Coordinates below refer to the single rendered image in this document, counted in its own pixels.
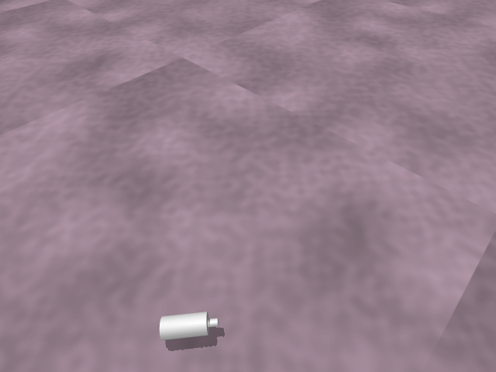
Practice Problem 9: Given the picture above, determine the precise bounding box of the bottle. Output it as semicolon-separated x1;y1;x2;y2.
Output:
160;312;219;340

